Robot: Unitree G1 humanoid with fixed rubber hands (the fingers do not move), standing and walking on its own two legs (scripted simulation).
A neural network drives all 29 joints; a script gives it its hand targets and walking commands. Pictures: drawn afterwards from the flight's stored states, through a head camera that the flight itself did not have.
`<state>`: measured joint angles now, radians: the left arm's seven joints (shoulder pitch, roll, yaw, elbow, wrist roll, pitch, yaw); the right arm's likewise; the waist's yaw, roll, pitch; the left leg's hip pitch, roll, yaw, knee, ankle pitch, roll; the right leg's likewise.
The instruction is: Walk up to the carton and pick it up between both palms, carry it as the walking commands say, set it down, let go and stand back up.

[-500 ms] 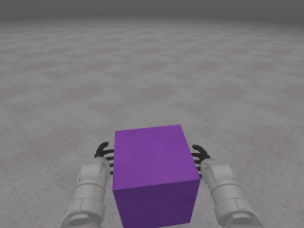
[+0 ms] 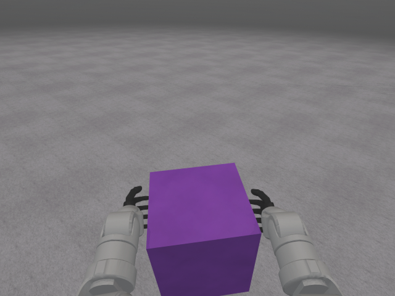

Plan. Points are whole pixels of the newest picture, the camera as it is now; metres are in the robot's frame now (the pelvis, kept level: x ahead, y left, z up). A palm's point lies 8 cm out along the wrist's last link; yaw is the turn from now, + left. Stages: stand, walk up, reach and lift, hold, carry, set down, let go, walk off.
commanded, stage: carry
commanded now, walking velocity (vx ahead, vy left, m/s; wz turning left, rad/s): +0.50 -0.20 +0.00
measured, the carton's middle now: (199, 232) +0.33 +0.00 -0.02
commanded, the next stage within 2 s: none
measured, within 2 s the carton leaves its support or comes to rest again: neither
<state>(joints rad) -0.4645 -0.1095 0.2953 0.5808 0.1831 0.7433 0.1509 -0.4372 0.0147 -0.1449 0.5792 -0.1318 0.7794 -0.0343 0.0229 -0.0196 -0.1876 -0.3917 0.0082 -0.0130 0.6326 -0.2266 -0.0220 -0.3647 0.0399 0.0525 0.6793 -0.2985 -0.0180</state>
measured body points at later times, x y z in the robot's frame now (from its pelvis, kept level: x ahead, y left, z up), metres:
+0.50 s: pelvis +0.08 +0.01 +0.00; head +0.01 +0.02 +0.45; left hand +0.37 +0.18 +0.10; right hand +0.37 -0.13 +0.12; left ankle +0.07 +0.13 -0.72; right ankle +0.04 -0.11 -0.72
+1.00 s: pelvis +0.08 +0.02 +0.00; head +0.02 +0.04 +0.45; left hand +0.35 +0.19 +0.10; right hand +0.35 -0.12 +0.12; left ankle +0.07 +0.13 -0.72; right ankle +0.04 -0.11 -0.72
